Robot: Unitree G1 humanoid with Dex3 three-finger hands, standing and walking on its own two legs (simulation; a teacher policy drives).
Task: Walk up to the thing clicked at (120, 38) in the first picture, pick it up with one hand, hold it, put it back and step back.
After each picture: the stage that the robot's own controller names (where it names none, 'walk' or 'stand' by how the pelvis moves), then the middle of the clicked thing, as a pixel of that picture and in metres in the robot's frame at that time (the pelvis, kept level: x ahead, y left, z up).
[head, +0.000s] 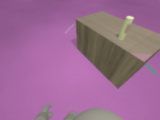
stand; (124, 29) +0.97 -0.32 +0.04
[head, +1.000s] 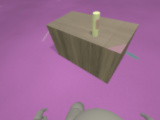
walk; (95, 25) +0.92 +0.05 +0.07
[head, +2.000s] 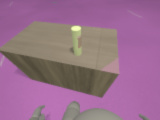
stand; (77, 42) +0.57 +0.17 +0.09
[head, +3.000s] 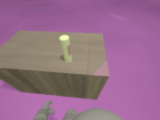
stand; (66, 50) +0.52 +0.23 +0.05
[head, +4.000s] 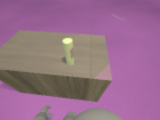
stand; (69, 53) +0.50 +0.21 +0.04
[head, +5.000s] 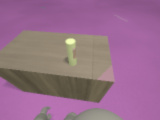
stand; (71, 53) +0.50 +0.19 +0.04
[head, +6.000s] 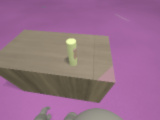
stand; (72, 53) +0.49 +0.18 +0.04
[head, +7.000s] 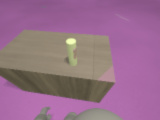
stand; (72, 53) +0.49 +0.18 +0.04
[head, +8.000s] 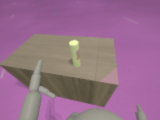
rise first; (75, 55) +0.50 +0.19 +0.04
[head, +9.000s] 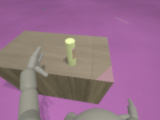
go down; (71, 53) +0.51 +0.18 +0.05
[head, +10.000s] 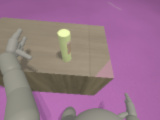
go down; (65, 48) +0.48 +0.18 +0.07
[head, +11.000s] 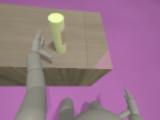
close in; (59, 37) +0.50 +0.19 +0.11
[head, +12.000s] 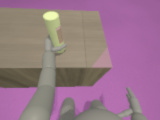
close; (56, 36) +0.51 +0.20 +0.12
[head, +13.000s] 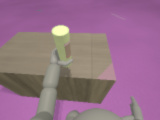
lift; (64, 50) +0.36 +0.17 +0.22
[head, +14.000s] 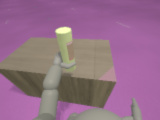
lift; (67, 52) +0.33 +0.16 +0.24
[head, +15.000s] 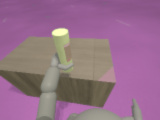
hold; (64, 53) +0.33 +0.17 +0.23
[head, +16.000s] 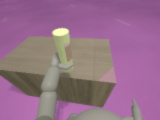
hold; (65, 53) +0.33 +0.17 +0.23
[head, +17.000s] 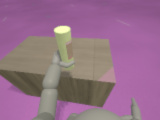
crouch; (66, 51) +0.34 +0.16 +0.24
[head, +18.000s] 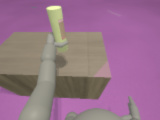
crouch; (59, 32) +0.48 +0.20 +0.25
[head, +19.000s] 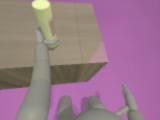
lower; (48, 28) +0.54 +0.20 +0.13
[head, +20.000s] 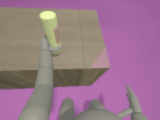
lower; (53, 36) +0.51 +0.20 +0.12
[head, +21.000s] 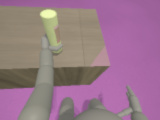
lower; (53, 35) +0.51 +0.20 +0.12
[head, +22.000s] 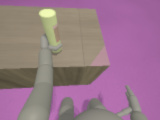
lower; (53, 35) +0.52 +0.20 +0.12
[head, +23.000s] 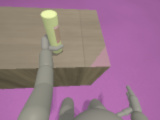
loosen; (54, 35) +0.51 +0.20 +0.12
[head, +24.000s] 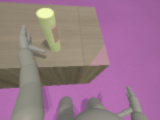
rise; (51, 34) +0.51 +0.20 +0.12
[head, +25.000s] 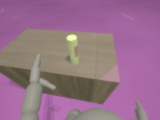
sink last; (73, 51) +0.49 +0.18 +0.08
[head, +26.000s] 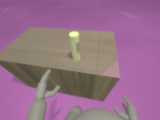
stand; (75, 47) +0.52 +0.18 +0.08
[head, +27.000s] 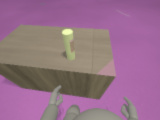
stand; (69, 46) +0.51 +0.20 +0.10
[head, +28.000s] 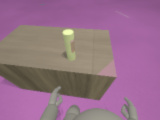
stand; (70, 46) +0.51 +0.19 +0.10
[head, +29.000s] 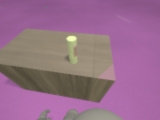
stand; (72, 51) +0.51 +0.19 +0.05
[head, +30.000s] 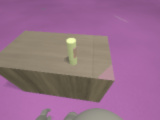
stand; (72, 53) +0.51 +0.19 +0.04
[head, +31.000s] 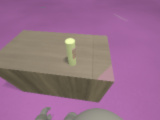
stand; (71, 53) +0.50 +0.19 +0.04
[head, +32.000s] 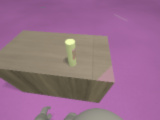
walk; (71, 54) +0.49 +0.19 +0.04
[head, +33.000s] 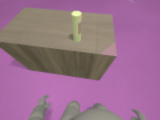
walk; (76, 28) +0.68 +0.18 +0.06
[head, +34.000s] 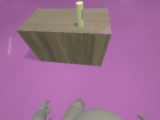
walk; (80, 15) +1.00 +0.22 +0.06
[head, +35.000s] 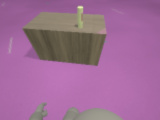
stand; (80, 18) +1.14 +0.21 +0.06
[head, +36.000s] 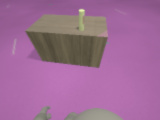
stand; (81, 20) +1.12 +0.20 +0.04
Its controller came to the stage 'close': yes
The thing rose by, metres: 0.21
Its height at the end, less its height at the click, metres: +0.00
